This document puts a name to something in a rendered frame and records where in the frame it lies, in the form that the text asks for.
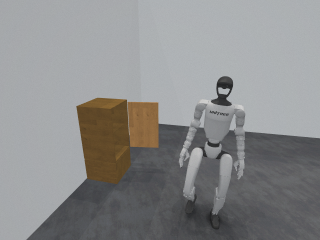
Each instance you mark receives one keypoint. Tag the robot left hand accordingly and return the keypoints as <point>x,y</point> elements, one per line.
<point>241,164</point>

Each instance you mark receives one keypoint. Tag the left robot forearm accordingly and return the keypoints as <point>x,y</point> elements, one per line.
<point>240,145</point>

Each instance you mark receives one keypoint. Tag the right robot forearm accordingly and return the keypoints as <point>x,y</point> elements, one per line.
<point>190,136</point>

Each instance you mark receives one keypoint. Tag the right robot upper arm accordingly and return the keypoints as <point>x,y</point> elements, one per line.
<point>199,109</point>

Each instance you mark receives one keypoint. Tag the left robot upper arm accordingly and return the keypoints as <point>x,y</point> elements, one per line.
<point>239,112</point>

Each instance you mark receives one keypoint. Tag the left robot shin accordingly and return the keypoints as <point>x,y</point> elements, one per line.
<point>218,204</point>

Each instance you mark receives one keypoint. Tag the robot left foot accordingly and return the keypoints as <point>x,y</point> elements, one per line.
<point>214,220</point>

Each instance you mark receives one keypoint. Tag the robot right hand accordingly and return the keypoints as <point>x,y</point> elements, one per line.
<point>184,152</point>

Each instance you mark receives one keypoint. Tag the cupboard door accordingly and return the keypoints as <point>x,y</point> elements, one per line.
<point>143,120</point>

